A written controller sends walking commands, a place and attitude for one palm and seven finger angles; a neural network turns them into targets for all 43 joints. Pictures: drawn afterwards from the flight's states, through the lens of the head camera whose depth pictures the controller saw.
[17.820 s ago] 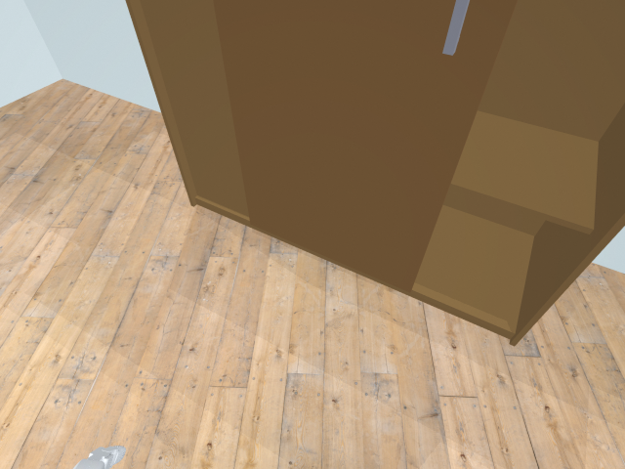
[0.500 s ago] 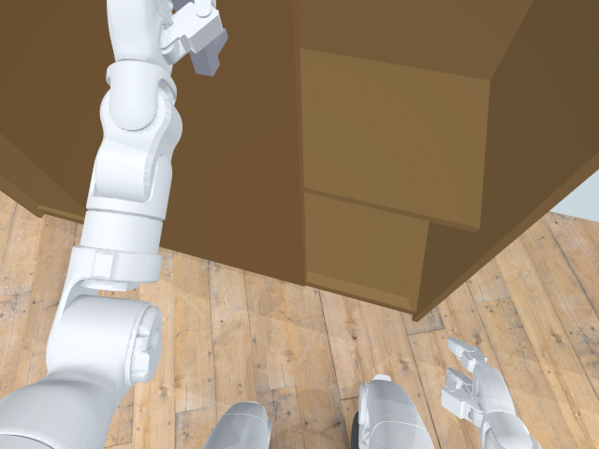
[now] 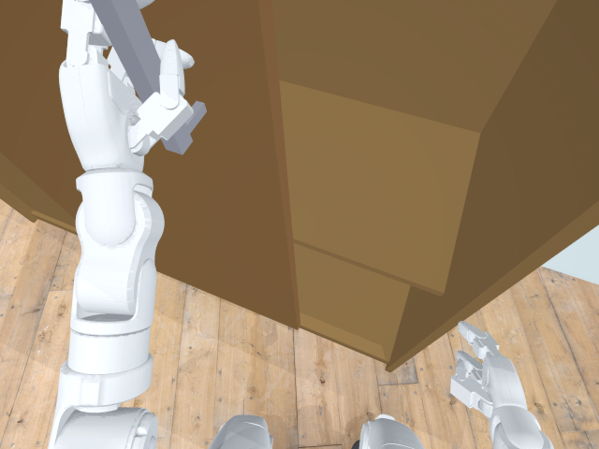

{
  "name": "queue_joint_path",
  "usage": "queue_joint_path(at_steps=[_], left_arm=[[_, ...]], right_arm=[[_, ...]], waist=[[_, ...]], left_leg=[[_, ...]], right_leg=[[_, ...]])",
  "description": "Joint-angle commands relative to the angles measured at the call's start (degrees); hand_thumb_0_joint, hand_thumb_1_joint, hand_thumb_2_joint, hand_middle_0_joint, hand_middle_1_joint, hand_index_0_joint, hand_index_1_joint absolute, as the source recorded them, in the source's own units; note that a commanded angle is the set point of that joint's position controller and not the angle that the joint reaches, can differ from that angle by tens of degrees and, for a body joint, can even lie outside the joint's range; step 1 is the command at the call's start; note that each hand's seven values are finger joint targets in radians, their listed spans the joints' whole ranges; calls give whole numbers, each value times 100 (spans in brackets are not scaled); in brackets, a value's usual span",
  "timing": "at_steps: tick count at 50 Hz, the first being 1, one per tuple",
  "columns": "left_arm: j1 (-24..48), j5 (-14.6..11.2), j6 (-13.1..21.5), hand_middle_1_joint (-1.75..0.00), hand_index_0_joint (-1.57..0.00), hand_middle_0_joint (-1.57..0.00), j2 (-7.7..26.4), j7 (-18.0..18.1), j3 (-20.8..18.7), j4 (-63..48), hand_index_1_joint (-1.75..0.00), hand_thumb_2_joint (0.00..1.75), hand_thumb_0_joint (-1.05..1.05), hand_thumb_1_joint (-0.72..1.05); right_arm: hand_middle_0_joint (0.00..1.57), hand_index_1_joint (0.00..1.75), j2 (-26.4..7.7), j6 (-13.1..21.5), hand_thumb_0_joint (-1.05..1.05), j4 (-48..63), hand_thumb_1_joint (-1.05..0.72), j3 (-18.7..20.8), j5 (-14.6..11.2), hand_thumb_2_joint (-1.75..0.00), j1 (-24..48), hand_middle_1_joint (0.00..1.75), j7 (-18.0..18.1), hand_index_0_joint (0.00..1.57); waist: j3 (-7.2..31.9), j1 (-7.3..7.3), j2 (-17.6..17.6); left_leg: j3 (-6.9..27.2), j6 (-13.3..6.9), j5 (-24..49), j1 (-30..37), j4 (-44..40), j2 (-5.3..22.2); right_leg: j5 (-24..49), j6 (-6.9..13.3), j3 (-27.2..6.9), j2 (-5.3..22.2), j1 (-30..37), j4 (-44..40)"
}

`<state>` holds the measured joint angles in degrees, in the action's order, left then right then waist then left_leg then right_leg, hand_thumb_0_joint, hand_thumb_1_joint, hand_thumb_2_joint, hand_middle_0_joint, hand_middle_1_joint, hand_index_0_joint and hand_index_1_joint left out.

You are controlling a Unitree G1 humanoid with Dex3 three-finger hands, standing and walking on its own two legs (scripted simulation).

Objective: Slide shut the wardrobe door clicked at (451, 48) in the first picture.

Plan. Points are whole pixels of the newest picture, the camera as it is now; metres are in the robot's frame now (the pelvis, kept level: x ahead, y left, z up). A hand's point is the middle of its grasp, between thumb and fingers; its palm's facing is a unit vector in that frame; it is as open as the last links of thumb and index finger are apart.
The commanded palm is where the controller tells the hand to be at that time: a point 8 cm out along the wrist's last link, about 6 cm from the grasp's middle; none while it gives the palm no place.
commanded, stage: step sideways, sliding the door along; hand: left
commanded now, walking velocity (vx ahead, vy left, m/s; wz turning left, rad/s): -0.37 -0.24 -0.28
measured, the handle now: (149, 31) +0.39 +0.21 +0.28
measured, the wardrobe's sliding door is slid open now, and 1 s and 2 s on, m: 0.29 0.06 0.00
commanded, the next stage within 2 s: stop walking and hold the door there in 1.64 s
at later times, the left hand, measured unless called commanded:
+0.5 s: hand (330, 155) +0.32 +0.05 +0.24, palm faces +0.04 -1.00 -0.05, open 7.2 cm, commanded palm +0.30 +0.06 +0.24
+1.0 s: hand (447, 190) +0.30 -0.04 +0.24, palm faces +0.04 -1.00 +0.00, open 7.1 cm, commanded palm +0.28 -0.04 +0.24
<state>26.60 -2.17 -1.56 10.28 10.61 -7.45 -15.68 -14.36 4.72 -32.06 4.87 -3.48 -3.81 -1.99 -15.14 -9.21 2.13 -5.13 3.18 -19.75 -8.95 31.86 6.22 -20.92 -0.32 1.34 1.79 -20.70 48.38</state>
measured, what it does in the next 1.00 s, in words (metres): steps to the right: right foot, then left foot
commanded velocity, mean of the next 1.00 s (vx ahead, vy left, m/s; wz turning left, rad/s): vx -0.20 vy -0.28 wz -0.12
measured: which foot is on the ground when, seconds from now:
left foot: down 0.00-0.58, up 0.60-0.74, down 0.76-1.00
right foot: down 0.00-0.30, up 0.32-0.52, down 0.54-0.78, up 0.80-0.96, down 0.98-1.00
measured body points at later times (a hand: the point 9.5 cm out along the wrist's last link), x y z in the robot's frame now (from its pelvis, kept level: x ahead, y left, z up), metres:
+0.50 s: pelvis +0.02 -0.05 +0.00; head +0.11 -0.05 +0.44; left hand +0.31 +0.10 +0.24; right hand +0.24 -0.25 -0.09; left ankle +0.01 +0.14 -0.73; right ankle +0.04 -0.16 -0.71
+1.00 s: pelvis -0.09 -0.13 -0.01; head -0.03 -0.13 +0.43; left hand +0.29 +0.02 +0.24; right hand +0.06 -0.37 -0.11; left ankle -0.01 +0.08 -0.73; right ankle -0.12 -0.24 -0.73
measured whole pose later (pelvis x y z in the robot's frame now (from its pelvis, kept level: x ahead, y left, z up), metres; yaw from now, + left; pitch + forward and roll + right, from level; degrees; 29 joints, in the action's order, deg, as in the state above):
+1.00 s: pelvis -0.09 -0.13 -0.01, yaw -12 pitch -3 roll -2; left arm 27.4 -5.0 2.1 11.8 9.1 -8.3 -7.5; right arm -11.0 -0.4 -34.4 2.0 -2.7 -6.2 -3.4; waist -10.0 -4.3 2.3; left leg -4.8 8.0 -14.8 -17.3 36.5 16.1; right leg -19.9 -0.6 2.9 -1.0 -12.9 35.1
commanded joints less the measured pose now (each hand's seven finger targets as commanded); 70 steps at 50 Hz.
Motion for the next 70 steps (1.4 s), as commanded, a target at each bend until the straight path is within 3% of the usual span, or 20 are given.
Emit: queue_joint_path(at_steps=[1,6,9,12,15,17,25,27,30,35,37,40,49,50,52,56,58,61,68,70], left_arm=[[1816,-86,1188,-140,-45,-45,-754,-721,2504,-2885,-140,90,0,90],[1029,52,1418,-140,-45,-45,-234,-708,2007,-3254,-140,90,0,90],[389,-3,1516,-140,-45,-45,35,-562,1791,-3489,-140,90,0,90],[174,-31,1610,-140,-45,-45,-31,-528,1839,-4112,-140,90,0,90],[-293,-69,1716,-140,-45,-45,-488,-812,2363,-3873,-140,90,0,90],[177,164,1821,-140,-45,-45,-117,-822,1920,-3860,-140,90,0,90],[358,160,1701,-140,-45,-45,183,-736,1420,-3101,-140,90,0,90],[784,128,1633,-140,-45,-45,353,-726,1341,-3153,-140,90,0,90],[256,-147,1407,-140,-45,-45,450,-569,1168,-3069,-140,90,0,90],[553,-78,1517,-140,-45,-45,515,-410,1063,-3264,-140,90,0,90],[930,-138,1481,-140,-45,-45,630,-483,960,-3001,-140,90,0,90],[1429,-85,1442,-140,-45,-45,434,-665,971,-2547,-140,90,0,90],[2822,-146,1115,-140,-45,-45,242,-676,1214,-812,-140,90,0,90],[2958,-170,1119,-140,-45,-45,224,-656,1203,-829,-140,90,0,90],[3260,-168,1046,-140,-45,-45,644,-589,941,-528,-140,90,0,90],[3642,-256,1142,-140,-45,-45,-10,-536,1503,-601,-140,90,0,90],[3714,-347,1168,-140,-45,-45,-127,-627,1603,-446,-140,90,0,90],[4181,-308,1222,-140,-45,-45,-1,-768,1508,-432,-140,90,0,90],[4619,-186,1118,-140,-45,-45,74,-777,1411,506,-140,90,0,90],[4605,-136,1033,-140,-45,-45,347,-690,1205,921,-140,90,0,90]], right_arm=[[20,30,-395,448,0,1080,-90,-26,13,-90,372,30,-132,20],[20,30,-403,480,0,1135,-90,-51,-23,-90,168,30,-169,20],[20,30,-207,386,0,1010,-90,-50,11,-90,115,30,-94,20],[20,30,-15,276,0,897,-90,-148,87,-90,370,30,-44,20],[20,30,-334,166,0,1084,-90,45,149,-90,426,30,-256,20],[20,30,-331,184,0,1076,-90,31,313,-90,482,30,-272,20],[20,30,-266,193,0,857,-90,-51,181,-90,616,30,-242,20],[20,30,-151,180,0,862,-90,-99,89,-90,693,30,-170,20],[20,30,-7,194,0,808,-90,-42,61,-90,717,30,-70,20],[20,30,109,-93,0,582,-90,-177,147,-90,653,30,30,20],[20,30,-174,-122,0,773,-90,41,117,-90,626,30,40,20],[20,30,-215,-241,0,914,-90,-37,262,-90,890,30,-70,20],[20,30,-366,-169,0,645,-90,-77,-25,-90,492,30,-55,20],[20,30,-300,-147,0,630,-90,-113,-59,-90,429,30,-21,20],[20,30,-252,-86,0,564,-90,3,-67,-90,539,30,87,20],[20,30,-68,-103,0,327,-90,-188,24,-90,416,30,214,20],[20,30,-485,-121,0,456,-90,34,80,-90,331,30,147,20],[20,30,-294,-204,0,503,-90,-75,84,-90,440,30,0,20],[20,30,-341,-181,0,529,-90,-87,-103,-90,510,30,-34,20],[20,30,-303,-172,0,404,-90,-27,-126,-90,343,30,26,20]], waist=[[2840,1085,1144],[2983,1067,49],[3009,944,-1402],[3473,1098,-791],[3693,950,573],[3012,1021,1153],[2775,1076,1119],[2847,1105,176],[3347,916,-2100],[3949,1133,-945],[4022,1103,-725],[3177,998,1724],[2933,1057,1093],[3123,1076,777],[3287,1046,-2047],[3526,1202,-541],[3749,1158,1029],[3186,1071,1409],[3187,978,1152],[3029,984,-950]], left_leg=[[-112,-796,6025,2436,72,1259],[-128,-448,4913,1235,1508,871],[459,-209,-1286,-1188,1975,-113],[354,-225,560,-220,-133,142],[1067,-1084,6319,2135,-548,2053],[773,-1244,6701,1786,-568,2222],[-115,-550,5315,1379,490,1767],[-281,-332,3687,772,1127,1138],[643,-94,-1835,-788,2690,-208],[60,-82,652,179,-295,11],[592,-512,3117,1435,-549,1098],[1307,-1324,4601,379,-1060,2509],[300,-558,2569,457,281,1234],[207,-479,2394,542,621,922],[136,-234,-92,-614,1922,-133],[162,-405,886,462,-506,-113],[2002,-1206,4315,2264,-603,1777],[1826,-1543,4763,2169,-469,1975],[444,-676,1876,220,337,878],[55,-308,598,-299,1308,-130]], right_leg=[[514,5,335,-141,-135,-882],[4565,142,-19,150,1484,-1983],[8748,977,-2054,1620,2790,-1608],[7595,748,-1420,1284,2419,-1013],[459,58,-301,45,-80,268],[-893,35,-230,-75,-618,831],[1121,43,313,-132,829,-1578],[3593,31,124,234,1459,-2162],[7601,1036,-2087,1864,2018,-2176],[5869,625,-934,1160,2238,-1575],[4386,273,-661,689,1028,-1229],[-666,12,-328,-43,328,549],[1193,-75,286,-144,1278,-2382],[1733,17,164,-8,1329,-2741],[3678,695,-1546,988,1835,-2723],[3557,604,-629,712,1674,-1642],[1079,60,-133,-36,-147,-447],[-564,130,-467,10,-626,-21],[1036,110,174,-249,1783,-2096],[1264,524,-1130,376,1657,-2804]])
